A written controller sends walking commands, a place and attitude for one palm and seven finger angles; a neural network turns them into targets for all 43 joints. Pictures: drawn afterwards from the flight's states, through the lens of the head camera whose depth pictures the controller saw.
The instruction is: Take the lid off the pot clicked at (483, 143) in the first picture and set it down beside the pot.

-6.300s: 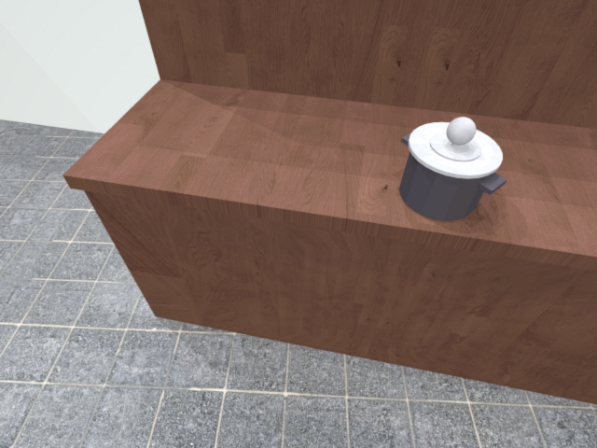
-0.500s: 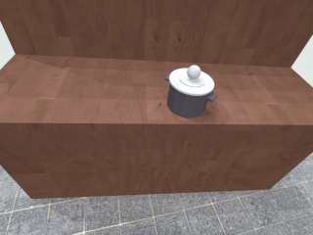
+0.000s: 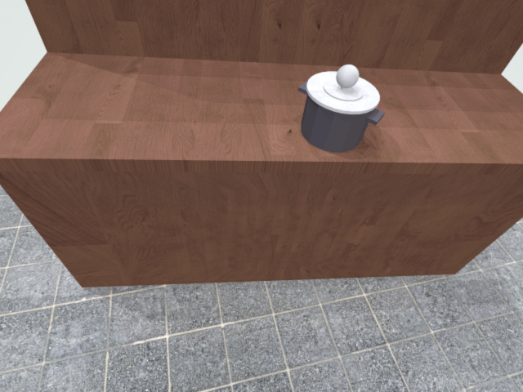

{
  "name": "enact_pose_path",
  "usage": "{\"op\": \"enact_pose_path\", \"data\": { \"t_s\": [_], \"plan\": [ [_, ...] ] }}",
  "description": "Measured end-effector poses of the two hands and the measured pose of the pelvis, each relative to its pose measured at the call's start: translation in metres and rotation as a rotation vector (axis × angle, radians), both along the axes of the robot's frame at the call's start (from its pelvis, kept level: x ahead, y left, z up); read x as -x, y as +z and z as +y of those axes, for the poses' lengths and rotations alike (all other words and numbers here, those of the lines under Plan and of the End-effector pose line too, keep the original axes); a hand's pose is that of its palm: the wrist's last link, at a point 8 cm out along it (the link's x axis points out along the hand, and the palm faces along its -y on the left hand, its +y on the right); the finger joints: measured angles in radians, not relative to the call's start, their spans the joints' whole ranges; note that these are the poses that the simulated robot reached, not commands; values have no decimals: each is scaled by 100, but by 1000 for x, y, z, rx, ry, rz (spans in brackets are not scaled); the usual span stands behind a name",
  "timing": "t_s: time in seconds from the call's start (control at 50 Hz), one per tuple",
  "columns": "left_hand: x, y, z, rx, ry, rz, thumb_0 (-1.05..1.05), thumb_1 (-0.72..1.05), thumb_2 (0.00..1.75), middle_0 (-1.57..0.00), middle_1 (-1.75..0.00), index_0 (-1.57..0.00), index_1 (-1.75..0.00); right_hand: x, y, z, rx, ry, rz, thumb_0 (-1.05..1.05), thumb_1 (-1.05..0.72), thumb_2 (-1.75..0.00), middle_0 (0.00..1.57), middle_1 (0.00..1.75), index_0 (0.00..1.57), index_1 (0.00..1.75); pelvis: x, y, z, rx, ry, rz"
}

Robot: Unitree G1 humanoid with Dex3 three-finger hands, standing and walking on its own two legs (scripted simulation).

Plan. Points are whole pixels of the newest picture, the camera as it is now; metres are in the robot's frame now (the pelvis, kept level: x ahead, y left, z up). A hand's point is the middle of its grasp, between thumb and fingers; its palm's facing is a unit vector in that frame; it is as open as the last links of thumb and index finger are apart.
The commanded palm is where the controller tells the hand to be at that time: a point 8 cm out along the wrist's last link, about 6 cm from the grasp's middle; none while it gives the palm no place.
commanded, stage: look again from close up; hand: left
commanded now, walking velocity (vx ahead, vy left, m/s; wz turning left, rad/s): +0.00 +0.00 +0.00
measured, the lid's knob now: (347, 76) +0.76 -0.14 +0.12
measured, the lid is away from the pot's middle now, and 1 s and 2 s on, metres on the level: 0.00 0.00 0.00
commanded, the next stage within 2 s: shuffle to correct the standing spot in 0.66 s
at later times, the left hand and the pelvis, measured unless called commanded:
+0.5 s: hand out of the picture -0.02 +0.18 -0.16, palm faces +0.06 -0.98 -0.17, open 7.3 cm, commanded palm none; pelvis -0.04 +0.00 +0.02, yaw +1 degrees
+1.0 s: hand out of the picture -0.02 +0.16 -0.16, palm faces +0.06 -0.98 -0.18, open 7.4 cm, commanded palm none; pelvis +0.00 -0.01 +0.01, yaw +2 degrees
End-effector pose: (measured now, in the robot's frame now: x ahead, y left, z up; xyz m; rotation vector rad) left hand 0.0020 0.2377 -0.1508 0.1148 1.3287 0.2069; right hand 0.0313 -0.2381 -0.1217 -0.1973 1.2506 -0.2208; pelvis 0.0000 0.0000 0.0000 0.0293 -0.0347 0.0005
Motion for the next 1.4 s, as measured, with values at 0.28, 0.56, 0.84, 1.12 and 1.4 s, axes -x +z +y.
{"op": "enact_pose_path", "data": {
  "t_s": [0.28,0.56,0.84,1.12,1.4],
  "plan": [
    [2,32,-6,-16,-54,-81,0,91,90,-20,-30,-20,-30,63,-8,18,-103,-14,85,1,-93,-90,20,30,20,30,38,16,1,27,15,3],
    [41,21,-14,34,-14,33,1,92,90,-20,-30,-20,-30,98,-2,27,-98,-28,200,1,-91,-90,20,30,20,30,37,17,3,35,15,13],
    [46,21,-21,44,2,83,0,91,90,-20,-30,-20,-30,57,-5,30,-102,-9,143,1,-92,-90,20,30,20,30,18,18,4,28,12,14],
    [4,24,-44,-19,59,38,0,91,90,-20,-30,-20,-30,17,-14,-17,-116,14,181,1,-91,-90,20,30,20,30,-30,10,-43,1,85,61],
    [13,16,-130,103,151,276,0,91,90,-20,-30,-20,-30,-190,-8,-53,-58,144,-113,1,-91,-90,20,30,20,30,-112,0,-73,23,88,26]
  ]
}}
